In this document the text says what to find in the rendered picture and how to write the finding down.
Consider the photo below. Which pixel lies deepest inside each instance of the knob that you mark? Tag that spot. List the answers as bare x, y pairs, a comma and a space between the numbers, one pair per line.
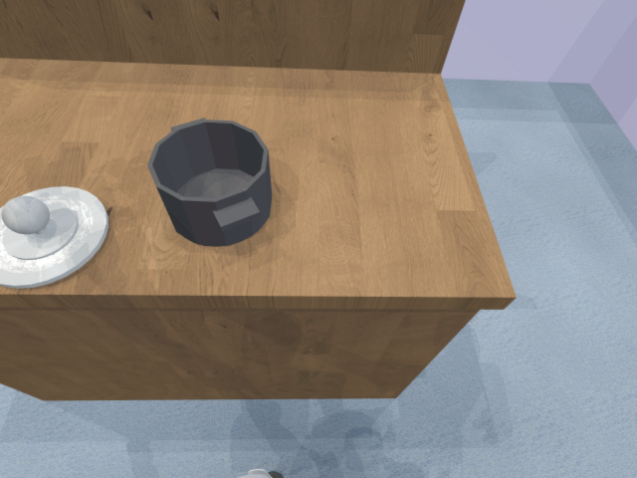
25, 215

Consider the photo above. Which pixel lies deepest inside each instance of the lid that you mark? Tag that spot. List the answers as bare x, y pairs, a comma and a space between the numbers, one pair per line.
76, 231

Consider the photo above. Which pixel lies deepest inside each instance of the table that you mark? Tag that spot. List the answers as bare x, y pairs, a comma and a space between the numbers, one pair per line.
379, 248

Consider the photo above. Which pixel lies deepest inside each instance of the pot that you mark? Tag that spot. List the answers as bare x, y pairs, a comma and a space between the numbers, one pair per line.
214, 179

